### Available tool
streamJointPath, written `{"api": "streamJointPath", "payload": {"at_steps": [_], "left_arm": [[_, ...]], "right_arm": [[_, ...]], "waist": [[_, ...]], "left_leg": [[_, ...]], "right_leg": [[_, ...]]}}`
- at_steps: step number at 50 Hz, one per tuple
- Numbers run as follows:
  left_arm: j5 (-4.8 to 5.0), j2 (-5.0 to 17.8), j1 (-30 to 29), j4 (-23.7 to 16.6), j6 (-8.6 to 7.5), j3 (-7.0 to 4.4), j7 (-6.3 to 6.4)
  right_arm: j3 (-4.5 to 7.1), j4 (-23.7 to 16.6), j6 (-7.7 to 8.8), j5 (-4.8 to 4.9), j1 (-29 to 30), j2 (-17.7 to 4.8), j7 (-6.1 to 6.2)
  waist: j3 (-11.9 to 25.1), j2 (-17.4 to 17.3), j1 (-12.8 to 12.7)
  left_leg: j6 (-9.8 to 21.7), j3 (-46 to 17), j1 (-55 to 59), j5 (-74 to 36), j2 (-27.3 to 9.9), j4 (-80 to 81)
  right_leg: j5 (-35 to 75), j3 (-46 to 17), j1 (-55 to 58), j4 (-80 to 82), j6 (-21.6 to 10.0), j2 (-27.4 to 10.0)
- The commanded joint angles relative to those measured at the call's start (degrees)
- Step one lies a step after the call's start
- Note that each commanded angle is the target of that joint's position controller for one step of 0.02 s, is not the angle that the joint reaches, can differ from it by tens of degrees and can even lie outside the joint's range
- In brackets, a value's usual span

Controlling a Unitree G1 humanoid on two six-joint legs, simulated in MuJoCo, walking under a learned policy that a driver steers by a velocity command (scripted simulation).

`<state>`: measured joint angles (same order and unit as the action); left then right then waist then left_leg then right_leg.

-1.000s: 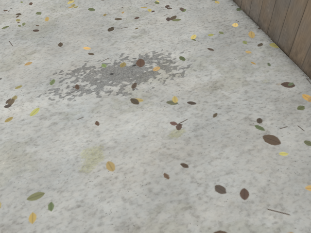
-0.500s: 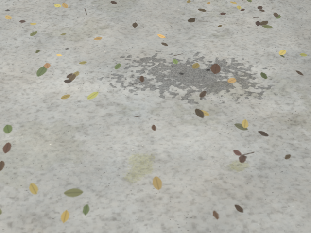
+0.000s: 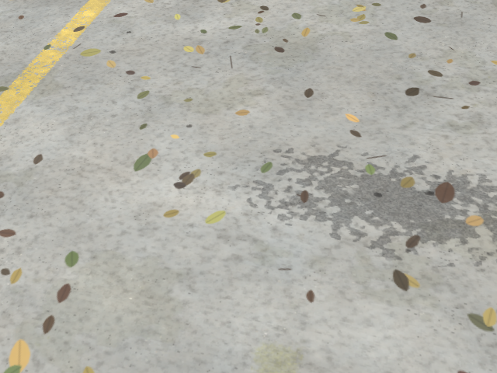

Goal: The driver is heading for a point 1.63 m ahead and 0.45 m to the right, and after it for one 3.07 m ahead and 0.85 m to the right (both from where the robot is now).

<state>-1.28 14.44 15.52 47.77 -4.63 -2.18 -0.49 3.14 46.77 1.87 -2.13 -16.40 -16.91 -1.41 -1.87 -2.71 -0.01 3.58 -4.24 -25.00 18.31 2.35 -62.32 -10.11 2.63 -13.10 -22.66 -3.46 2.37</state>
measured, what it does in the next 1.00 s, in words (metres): walks ahead, turning right: left foot, then right foot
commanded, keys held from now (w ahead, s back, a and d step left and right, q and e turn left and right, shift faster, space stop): w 0.18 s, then w+e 0.82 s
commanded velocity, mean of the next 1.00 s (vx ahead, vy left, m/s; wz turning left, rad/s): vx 0.50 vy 0.00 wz -0.31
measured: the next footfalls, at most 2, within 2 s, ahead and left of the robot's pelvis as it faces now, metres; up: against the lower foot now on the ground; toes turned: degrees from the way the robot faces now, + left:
left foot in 0.32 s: +0.32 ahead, +0.12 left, +0.00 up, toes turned +1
right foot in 0.86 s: +0.57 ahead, -0.11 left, +0.00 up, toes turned -24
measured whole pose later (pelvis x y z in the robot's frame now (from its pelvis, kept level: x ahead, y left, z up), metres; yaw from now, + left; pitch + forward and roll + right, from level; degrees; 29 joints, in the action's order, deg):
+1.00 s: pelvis +0.51 -0.05 -0.01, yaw -24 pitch +0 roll +0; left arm -0.6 15.7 11.5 48.9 -0.7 -4.2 -0.5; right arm 2.2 48.4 3.8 -1.5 -14.4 -13.6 0.0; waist -4.1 -0.6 1.0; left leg -0.4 0.9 -23.0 19.9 -5.0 -70.0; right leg -11.2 3.3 -17.1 -28.1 -7.8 7.1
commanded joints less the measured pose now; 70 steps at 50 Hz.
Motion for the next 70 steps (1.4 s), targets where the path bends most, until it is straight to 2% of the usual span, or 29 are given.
{"api": "streamJointPath", "payload": {"at_steps": [1,5,10,13,15,16,17,18,19,20,23,26,31,37,40,42,43,44,45,46,47,49,51,54,58,64,67,69,70], "left_arm": [[0.75,6.51,3.08,-0.65,-1.82,-1.41,-0.29],[0.91,5.92,5.74,1.55,-1.34,-1.26,-0.35],[0.8,7.3,10.89,4.5,-0.92,-1.5,-0.28],[0.53,8.46,11.12,5.56,-0.31,-1.74,0.18],[0.81,9.13,9.62,5.76,0.04,-1.86,0.36],[1.15,7.87,9.37,5.36,-0.03,-1.46,0.28],[2.19,3.36,9.96,2.52,-0.22,-0.27,0.09],[2.28,2.57,14.75,2.68,0.38,-0.49,0.58],[0.86,7.13,11.14,3.7,1.29,-1.83,0.89],[0.82,5.8,8.45,3.31,1.31,-1.82,0.34],[-0.27,3.41,7.5,3.84,2.98,-1.86,-0.91],[-0.31,2.0,3.8,2.2,4.07,-1.89,-1.85],[-0.35,1.1,-6.24,-1.71,4.22,-1.29,-2.91],[-0.82,1.11,-16.13,-6.03,4.0,-0.27,-3.82],[-1.05,2.47,-13.46,-5.91,4.08,-0.88,-3.22],[-1.13,4.67,-3.2,-3.14,3.48,-2.23,-2.43],[-1.78,7.68,6.31,-0.19,3.08,-3.73,-1.57],[-2.02,15.07,8.07,-0.39,3.29,-5.71,-0.65],[0.05,16.4,8.56,-1.57,4.07,-5.98,-0.47],[0.54,15.01,6.14,-0.86,4.42,-5.63,0.08],[0.9,11.74,3.34,-0.66,4.18,-4.85,0.36],[1.31,8.01,-1.14,-1.01,3.27,-3.76,0.7],[1.52,7.52,-1.07,-1.2,1.99,-3.39,0.4],[1.35,9.51,2.04,-0.6,1.3,-3.86,0.13],[1.27,9.51,6.96,0.04,1.46,-3.88,0.12],[0.47,10.41,11.68,0.42,1.7,-3.99,0.89],[0.28,11.08,8.96,-0.13,1.37,-3.95,1.44],[0.49,11.04,7.77,0.23,0.77,-3.68,0.99],[0.79,8.05,8.31,-0.79,0.31,-2.74,0.57]], "right_arm": [[0.33,-2.41,-0.33,-0.49,-2.08,-2.63,-0.57],[-0.95,-5.42,-0.1,-0.3,8.49,-1.12,-1.13],[-2.0,-7.5,0.5,0.37,17.1,-0.39,-1.04],[-1.64,-7.77,1.04,0.35,16.89,-1.54,-0.36],[-0.77,-4.71,1.94,-0.12,7.67,-2.96,0.51],[0.28,-1.95,2.72,-0.99,-1.2,-5.64,1.26],[1.63,-1.53,3.07,-2.34,-9.57,-11.15,2.15],[2.44,-1.22,2.07,-1.24,-9.14,-13.67,1.94],[1.4,-1.61,1.64,0.13,-4.99,-8.47,1.71],[0.39,-2.12,1.91,0.5,-0.39,-4.71,1.53],[-0.46,-1.2,3.19,0.74,2.32,-1.19,1.86],[0.02,0.46,4.54,1.41,-0.18,-1.98,1.98],[0.06,2.85,4.55,1.1,-3.53,-1.49,2.12],[0.65,5.61,3.8,0.99,-8.2,-3.9,2.78],[1.11,6.23,2.72,0.77,-8.04,-5.93,3.33],[1.58,6.13,1.51,0.76,-7.71,-7.61,3.34],[1.52,5.11,1.3,0.82,-6.7,-7.46,3.11],[0.08,1.24,1.74,1.63,-9.2,-0.64,2.04],[0.91,-1.53,2.51,1.33,-2.93,-4.33,1.61],[0.83,-3.12,3.19,1.3,2.58,-4.46,1.32],[0.43,-2.91,3.86,1.64,2.1,-3.8,1.31],[0.51,-1.8,2.63,0.16,-0.26,-3.4,1.51],[0.43,-1.61,0.62,-0.79,-1.56,-2.49,1.13],[0.2,-3.53,-0.45,-0.65,3.06,-1.57,0.72],[0.0,-6.69,-0.44,-0.3,12.65,-1.95,0.57],[-0.74,-10.41,0.71,0.45,21.45,-2.44,0.03],[-0.4,-9.24,1.5,0.57,15.75,-3.86,0.2],[0.82,-5.24,2.46,0.23,2.92,-6.12,1.24],[1.62,-4.4,3.02,-0.81,-5.73,-9.39,2.11]], "waist": [[1.56,7.95,1.0],[-1.23,7.37,-0.85],[-1.9,7.37,-3.46],[-1.94,7.3,-2.14],[2.15,5.75,2.58],[7.89,3.23,5.94],[16.52,-5.13,8.27],[19.01,-12.08,5.78],[10.99,-3.46,4.62],[4.27,-2.03,2.93],[0.0,-3.37,-0.28],[-0.18,-1.88,-1.04],[-2.86,-1.24,0.04],[-4.38,-0.89,2.29],[-1.41,-2.61,0.24],[4.85,-2.62,-4.13],[9.88,0.89,-8.7],[15.87,13.9,-5.93],[18.99,10.53,-7.23],[10.12,5.51,-6.66],[4.8,2.93,-4.11],[1.09,1.38,0.7],[2.5,2.14,2.03],[1.21,3.5,1.1],[-0.65,5.45,-2.55],[-0.77,6.55,-5.62],[0.03,7.72,-2.25],[5.92,4.78,3.83],[12.98,0.27,7.12]], "left_leg": [[-1.15,-0.59,-8.39,-3.04,-3.1,1.55],[-3.02,3.96,-11.57,-11.02,-6.05,13.26],[-2.39,7.55,-5.81,-14.97,-4.84,26.21],[-0.88,7.11,-2.55,-11.05,-3.58,29.81],[0.74,7.6,10.35,-10.1,-1.2,35.93],[2.45,4.24,23.89,-10.31,-4.48,37.05],[5.99,-14.04,39.6,-2.13,-20.82,39.37],[10.18,-31.58,41.76,1.2,-29.7,46.15],[9.1,-27.07,34.53,6.16,-26.44,47.12],[7.67,-18.98,27.23,3.77,-23.53,49.42],[4.05,-4.37,18.26,-9.42,-17.65,53.17],[4.32,1.91,18.89,-17.93,-17.19,54.33],[4.38,10.18,20.29,-23.4,-15.63,54.97],[3.45,16.04,27.22,-33.7,-17.58,51.97],[2.54,18.81,31.78,-56.79,-18.19,41.92],[2.24,19.52,30.1,-60.96,-18.17,24.54],[0.42,20.07,20.88,-48.73,-16.9,9.26],[-3.04,19.32,-3.98,-3.02,-8.71,-12.44],[-4.28,6.88,-15.08,12.75,-0.83,-22.39],[-3.56,2.66,-20.37,6.47,-5.14,-20.61],[-3.26,2.86,-18.01,1.66,-7.35,-14.79],[-4.23,2.48,-10.05,0.05,-9.47,-6.85],[-5.48,2.98,-6.48,-0.06,-9.35,-3.47],[-6.86,4.14,-8.93,-5.03,-9.14,3.14],[-7.42,3.83,-13.8,-13.33,-8.19,14.01],[-6.0,3.59,-12.87,-15.66,-4.59,25.27],[-3.22,3.89,-1.05,-12.8,-3.0,31.39],[-0.49,5.17,16.2,-11.59,-1.35,36.17],[2.33,-5.52,28.62,-2.59,-11.45,37.73]], "right_leg": [[12.1,-14.38,7.15,12.49,-7.69,-14.75],[13.26,-9.33,7.32,15.52,-7.56,-12.61],[20.07,-7.14,9.38,13.31,-6.6,-12.96],[26.4,-9.63,12.47,8.89,-6.27,-14.92],[34.85,-8.54,11.52,-1.82,-4.77,-13.01],[29.57,-6.61,5.41,-12.72,-3.62,-10.0],[7.62,-3.2,-8.49,-30.68,-1.73,-4.72],[-21.21,-2.48,-20.23,-42.29,-1.43,1.16],[-17.29,-6.14,-22.83,-45.79,-2.1,-2.74],[-12.32,-6.44,-22.79,-44.46,-2.05,-4.74],[-6.67,-5.34,-18.62,-41.42,-0.47,-7.24],[-1.99,-4.49,-21.87,-41.31,0.49,-7.67],[7.66,-2.37,-26.86,-31.07,1.51,-7.89],[7.88,3.88,-22.66,-15.87,-1.67,-5.69],[-0.69,6.98,-16.03,-13.72,-5.08,-1.04],[-4.84,6.92,-3.65,-10.26,-8.18,3.01],[-4.76,1.55,10.37,-5.75,-10.71,1.0],[-6.66,-25.76,30.05,-4.58,-18.51,-17.17],[-4.97,-46.96,32.6,5.4,-22.5,-22.76],[-0.79,-36.54,27.42,6.71,-20.26,-21.06],[5.11,-30.21,19.31,7.35,-17.85,-19.12],[15.66,-21.21,8.33,8.64,-14.12,-13.14],[20.25,-18.24,5.27,9.15,-13.76,-10.67],[17.73,-17.26,3.21,10.84,-12.98,-8.75],[14.98,-19.13,6.78,11.01,-10.98,-8.02],[22.73,-22.32,13.71,5.9,-9.9,-9.28],[28.04,-22.48,12.04,2.79,-7.0,-10.29],[36.48,-18.82,9.51,-11.7,-4.72,-6.44],[24.17,-15.79,2.72,-26.36,-3.45,-3.19]]}}
Over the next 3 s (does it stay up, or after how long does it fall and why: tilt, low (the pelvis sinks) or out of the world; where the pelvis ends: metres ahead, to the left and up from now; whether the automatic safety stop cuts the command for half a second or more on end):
stays up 1.37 -0.41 -0.01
